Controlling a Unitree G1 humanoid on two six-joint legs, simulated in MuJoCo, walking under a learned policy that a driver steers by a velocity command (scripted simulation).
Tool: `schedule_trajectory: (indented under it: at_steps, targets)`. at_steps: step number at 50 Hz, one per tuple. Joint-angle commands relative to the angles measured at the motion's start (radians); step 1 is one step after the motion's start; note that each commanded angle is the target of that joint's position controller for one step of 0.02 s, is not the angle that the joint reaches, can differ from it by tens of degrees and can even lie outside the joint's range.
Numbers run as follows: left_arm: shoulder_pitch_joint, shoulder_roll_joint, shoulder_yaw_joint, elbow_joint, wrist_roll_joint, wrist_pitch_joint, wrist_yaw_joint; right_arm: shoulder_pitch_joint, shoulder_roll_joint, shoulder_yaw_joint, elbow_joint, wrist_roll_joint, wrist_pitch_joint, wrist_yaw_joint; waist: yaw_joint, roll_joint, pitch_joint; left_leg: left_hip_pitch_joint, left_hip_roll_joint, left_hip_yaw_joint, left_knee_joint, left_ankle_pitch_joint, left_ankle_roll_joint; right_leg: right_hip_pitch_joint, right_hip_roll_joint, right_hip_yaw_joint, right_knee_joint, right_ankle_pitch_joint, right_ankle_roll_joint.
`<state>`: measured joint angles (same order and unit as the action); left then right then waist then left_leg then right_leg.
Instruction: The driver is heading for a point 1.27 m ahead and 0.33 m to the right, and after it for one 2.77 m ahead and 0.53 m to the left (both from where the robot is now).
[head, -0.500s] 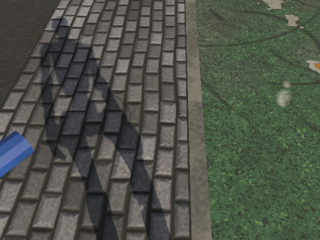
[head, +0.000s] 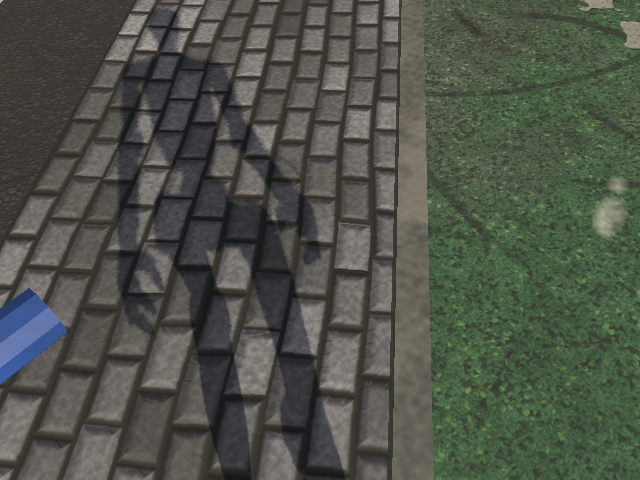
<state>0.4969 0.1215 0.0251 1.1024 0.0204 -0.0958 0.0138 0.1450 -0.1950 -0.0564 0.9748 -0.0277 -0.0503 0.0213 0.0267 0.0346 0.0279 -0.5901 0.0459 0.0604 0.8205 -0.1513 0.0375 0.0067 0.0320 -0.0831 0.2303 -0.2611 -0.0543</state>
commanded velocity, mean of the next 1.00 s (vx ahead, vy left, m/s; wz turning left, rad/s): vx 0.14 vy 0.00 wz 0.00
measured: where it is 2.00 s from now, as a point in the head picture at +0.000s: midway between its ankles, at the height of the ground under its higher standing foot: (336, 376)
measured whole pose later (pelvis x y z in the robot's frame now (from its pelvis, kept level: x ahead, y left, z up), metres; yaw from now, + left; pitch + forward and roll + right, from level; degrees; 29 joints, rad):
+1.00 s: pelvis +0.19 +0.04 -0.01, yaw +0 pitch +0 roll +0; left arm 0.45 0.18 0.06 1.13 0.02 -0.04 0.01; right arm 0.30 -0.17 -0.05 1.01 -0.02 -0.08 0.01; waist 0.00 -0.04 -0.01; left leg -0.26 -0.02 0.09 0.54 -0.27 0.07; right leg -0.14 -0.02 -0.01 0.60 -0.42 -0.05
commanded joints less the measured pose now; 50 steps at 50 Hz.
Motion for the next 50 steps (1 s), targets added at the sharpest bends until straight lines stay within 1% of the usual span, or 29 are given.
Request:
schedule_trajectory:
  at_steps: [1, 4, 6, 7, 8, 9, 10, 11, 12, 14, 16, 19, 22, 23, 24, 26, 28, 32, 34, 36, 38, 39, 40, 42, 45, 47, 48, 49, 50]
  targets:
    - [0.039, 0.113, 0.007, -0.018, 0.003, -0.008, 0.008, -0.05, 0.014, 0.02, -0.046, 0.01, -0.001, -0.01, -0.006, -0.176, 0.057, 0.088, -0.061, 0.077, -0.149, 0.061, 0.004, -0.065, -0.18, 0.037, 0.05, 0.874, -0.075]
    - [0.022, 0.133, 0.009, -0.01, 0.002, -0.005, 0.015, 0.034, -0.024, 0.014, -0.014, 0.013, -0.009, -0.026, -0.036, -0.191, 0.014, 0.217, -0.083, 0.057, -0.231, 0.056, 0.047, -0.023, -0.211, 0.068, 0.159, 0.935, -0.073]
    - [-0.014, 0.147, 0.013, -0.009, -0.012, 0.0, 0.017, 0.195, -0.052, 0.001, 0.045, 0.003, -0.03, -0.036, -0.115, -0.128, -0.04, 0.409, -0.08, 0.044, -0.414, 0.23, 0.07, -0.034, -0.178, 0.057, 0.36, 0.829, -0.042]
    - [0.016, 0.126, 0.008, -0.02, -0.021, -0.002, 0.018, 0.293, -0.118, -0.013, 0.069, -0.016, -0.046, -0.039, -0.124, -0.058, -0.132, 0.623, 0.071, -0.079, -0.364, 0.632, 0.092, -0.163, -0.137, 0.042, 0.523, 0.519, -0.013]
    - [0.168, 0.027, -0.01, -0.005, -0.064, 0.015, 0.022, 0.349, -0.167, -0.021, 0.071, -0.024, -0.044, -0.038, -0.083, 0.136, -0.309, 0.859, 0.366, -0.356, -0.294, 1.119, 0.277, -0.339, -0.004, 0.002, 0.839, -0.246, 0.017]
    - [0.176, 0.072, 0.005, 0.022, -0.054, 0.039, 0.026, 0.31, -0.14, -0.015, 0.061, 0.027, -0.031, -0.033, -0.078, 0.088, -0.366, 0.775, 0.388, -0.425, -0.354, 1.024, 0.347, -0.335, 0.007, 0.099, 0.933, -0.38, 0.025]
    - [0.081, 0.084, 0.011, 0.0, -0.018, 0.051, 0.023, 0.21, -0.098, -0.002, 0.04, 0.034, -0.022, -0.035, -0.059, 0.052, -0.23, 0.626, 0.339, -0.368, -0.427, 0.784, 0.325, -0.367, -0.021, 0.117, 0.947, -0.355, 0.028]
    - [-0.004, 0.069, 0.01, -0.017, 0.006, 0.055, 0.017, 0.135, -0.048, 0.016, 0.03, 0.026, -0.018, -0.041, -0.044, 0.025, -0.114, 0.5, 0.288, -0.313, -0.485, 0.624, 0.281, -0.38, -0.042, 0.121, 0.894, -0.307, 0.029]
    - [-0.037, 0.061, 0.012, -0.019, 0.014, 0.062, 0.013, 0.109, -0.016, 0.03, 0.031, 0.019, -0.017, -0.049, -0.022, 0.019, -0.055, 0.407, 0.243, -0.251, -0.523, 0.576, 0.238, -0.347, -0.065, 0.128, 0.814, -0.262, 0.035]
    - [0.0, 0.026, 0.003, 0.003, 0.012, 0.085, 0.011, 0.097, -0.009, 0.039, 0.044, 0.009, -0.013, -0.06, 0.019, 0.046, -0.044, 0.321, 0.169, -0.156, -0.543, 0.502, 0.176, -0.24, -0.06, 0.098, 0.652, -0.225, 0.045]
    - [0.006, 0.022, -0.002, 0.019, 0.001, 0.104, 0.021, 0.13, -0.035, 0.037, 0.054, 0.004, -0.014, -0.059, 0.015, 0.046, -0.069, 0.341, 0.161, -0.157, -0.549, 0.396, 0.169, -0.21, -0.042, 0.078, 0.543, -0.229, 0.05]
    - [-0.04, 0.038, -0.004, 0.019, -0.002, 0.123, 0.026, 0.123, -0.062, 0.032, 0.053, 0.014, 0.002, -0.054, 0.007, 0.063, -0.054, 0.281, 0.152, -0.185, -0.605, -0.022, 0.147, -0.162, -0.044, 0.062, 0.408, -0.115, 0.044]
    - [-0.059, 0.05, -0.009, 0.019, 0.014, 0.12, 0.018, 0.114, -0.063, 0.027, 0.056, 0.031, 0.029, -0.052, 0.016, 0.036, 0.036, 0.126, 0.122, -0.197, -0.666, -0.413, 0.062, -0.069, -0.064, 0.073, 0.24, 0.023, 0.021]
    - [-0.061, 0.061, -0.012, 0.011, 0.019, 0.113, 0.018, 0.127, -0.059, 0.025, 0.06, 0.031, 0.035, -0.051, 0.009, 0.013, 0.071, 0.117, 0.108, -0.195, -0.661, -0.429, 0.03, -0.086, -0.103, 0.117, 0.166, -0.003, 0.014]
    - [-0.085, 0.086, -0.01, 0.008, 0.008, 0.105, 0.02, 0.153, -0.045, 0.023, 0.06, 0.036, 0.043, -0.05, -0.024, -0.061, 0.119, 0.17, 0.061, -0.155, -0.648, -0.355, 0.009, -0.212, -0.122, 0.161, 0.126, -0.097, 0.004]
    - [-0.117, 0.063, -0.018, 0.01, -0.008, 0.085, 0.022, 0.185, -0.014, 0.03, 0.075, 0.024, 0.045, -0.046, -0.051, -0.133, 0.105, 0.367, 0.038, -0.122, -0.55, -0.155, 0.012, -0.343, -0.136, 0.188, 0.049, -0.139, 0.012]
    - [-0.136, 0.066, -0.018, 0.005, -0.013, 0.071, 0.026, 0.219, -0.016, 0.031, 0.094, 0.018, 0.039, -0.044, -0.068, -0.114, 0.068, 0.444, 0.038, -0.115, -0.517, -0.076, 0.017, -0.341, -0.136, 0.187, 0.029, -0.097, 0.018]
    - [-0.1, 0.061, -0.019, 0.012, -0.012, 0.068, 0.027, 0.218, -0.01, 0.038, 0.112, 0.02, 0.03, -0.046, -0.051, -0.049, 0.059, 0.409, 0.047, -0.124, -0.53, -0.073, 0.02, -0.269, -0.127, 0.168, 0.055, -0.02, 0.009]
    - [-0.061, 0.076, -0.012, 0.018, -0.006, 0.072, 0.024, 0.219, -0.021, 0.034, 0.113, 0.02, 0.032, -0.046, -0.039, -0.044, 0.048, 0.382, 0.021, -0.112, -0.513, -0.236, 0.029, -0.263, -0.104, 0.16, 0.064, -0.185, -0.008]
    - [-0.043, 0.104, 0.001, 0.004, -0.002, 0.079, 0.02, 0.21, -0.036, 0.025, 0.1, 0.017, 0.039, -0.042, -0.026, -0.06, 0.094, 0.291, -0.01, -0.095, -0.462, -0.447, 0.051, -0.294, -0.107, 0.195, 0.059, -0.418, -0.049]
    - [0.006, 0.121, 0.011, 0.006, -0.004, 0.079, 0.017, 0.164, -0.001, 0.03, 0.071, 0.014, 0.033, -0.032, 0.005, -0.118, 0.139, 0.169, -0.045, -0.055, -0.352, -0.405, 0.043, -0.241, -0.181, 0.316, -0.021, -0.51, -0.095]
    - [0.031, 0.147, 0.024, 0.014, -0.004, 0.077, 0.018, 0.133, 0.021, 0.033, 0.054, 0.006, 0.026, -0.025, 0.02, -0.176, 0.143, 0.116, -0.077, 0.007, -0.239, -0.281, 0.03, -0.186, -0.259, 0.414, -0.094, -0.526, -0.129]
    - [0.02, 0.169, 0.035, 0.014, -0.002, 0.073, 0.021, 0.117, 0.017, 0.032, 0.04, -0.007, 0.019, -0.019, 0.019, -0.198, 0.151, 0.079, -0.051, 0.01, -0.14, -0.208, 0.032, -0.168, -0.329, 0.473, -0.13, -0.492, -0.162]
    - [-0.001, 0.169, 0.042, 0.005, 0.002, 0.061, 0.019, 0.111, -0.022, 0.017, 0.017, -0.005, 0.003, -0.008, -0.001, -0.145, 0.129, 0.026, -0.016, -0.024, -0.058, -0.242, 0.037, -0.124, -0.346, 0.465, -0.136, -0.401, -0.172]
    - [-0.057, 0.164, 0.047, -0.009, -0.004, 0.045, 0.013, 0.126, -0.008, 0.013, 0.0, 0.006, -0.018, 0.0, -0.037, -0.147, 0.134, 0.16, -0.024, 0.004, -0.183, -0.238, 0.043, -0.189, -0.282, 0.341, -0.082, -0.292, -0.137]
    - [-0.094, 0.167, 0.051, -0.018, -0.008, 0.042, 0.008, 0.247, 0.01, 0.007, 0.043, 0.014, -0.025, -0.004, -0.092, -0.11, 0.12, 0.426, -0.086, 0.066, -0.343, -0.156, 0.039, -0.33, -0.212, 0.243, 0.026, -0.239, -0.115]
    - [-0.099, 0.151, 0.048, -0.024, -0.003, 0.036, 0.007, 0.356, -0.012, -0.004, 0.08, 0.013, -0.031, -0.011, -0.129, -0.061, 0.088, 0.601, -0.073, 0.023, -0.384, -0.162, 0.041, -0.43, -0.171, 0.194, 0.142, -0.195, -0.097]
    - [-0.139, 0.089, 0.029, -0.057, -0.006, 0.025, -0.004, 0.487, -0.093, -0.025, 0.101, -0.001, -0.041, -0.026, -0.185, 0.147, 0.05, 0.739, 0.141, -0.297, -0.561, -0.368, 0.084, -0.573, -0.06, 0.059, 0.461, -0.138, -0.049]
    - [-0.154, 0.08, 0.029, -0.104, 0.002, 0.018, -0.015, 0.591, -0.183, -0.046, 0.133, 0.006, -0.031, -0.027, -0.187, 0.31, 0.04, 0.791, 0.327, -0.659, -0.694, -0.514, 0.177, -0.762, 0.024, -0.011, 0.722, -0.268, -0.034]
